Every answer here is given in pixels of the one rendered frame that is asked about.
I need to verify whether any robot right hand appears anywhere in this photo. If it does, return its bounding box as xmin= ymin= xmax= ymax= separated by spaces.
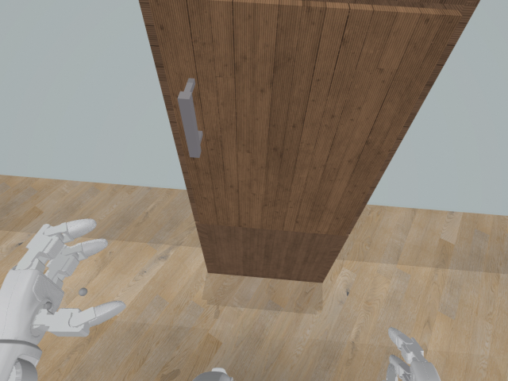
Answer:
xmin=383 ymin=327 xmax=441 ymax=381

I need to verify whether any cupboard door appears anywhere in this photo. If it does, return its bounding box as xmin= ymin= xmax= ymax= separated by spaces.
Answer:
xmin=148 ymin=0 xmax=463 ymax=236

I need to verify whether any left robot shin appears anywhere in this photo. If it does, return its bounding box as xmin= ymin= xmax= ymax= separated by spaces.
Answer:
xmin=212 ymin=368 xmax=227 ymax=375

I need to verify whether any handle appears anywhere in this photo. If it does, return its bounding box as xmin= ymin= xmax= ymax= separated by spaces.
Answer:
xmin=178 ymin=78 xmax=203 ymax=158

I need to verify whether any robot left hand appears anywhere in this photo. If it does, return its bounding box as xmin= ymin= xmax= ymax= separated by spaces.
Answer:
xmin=0 ymin=218 xmax=126 ymax=345

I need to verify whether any robot left forearm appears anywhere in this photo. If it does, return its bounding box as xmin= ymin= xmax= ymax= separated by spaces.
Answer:
xmin=0 ymin=340 xmax=42 ymax=381

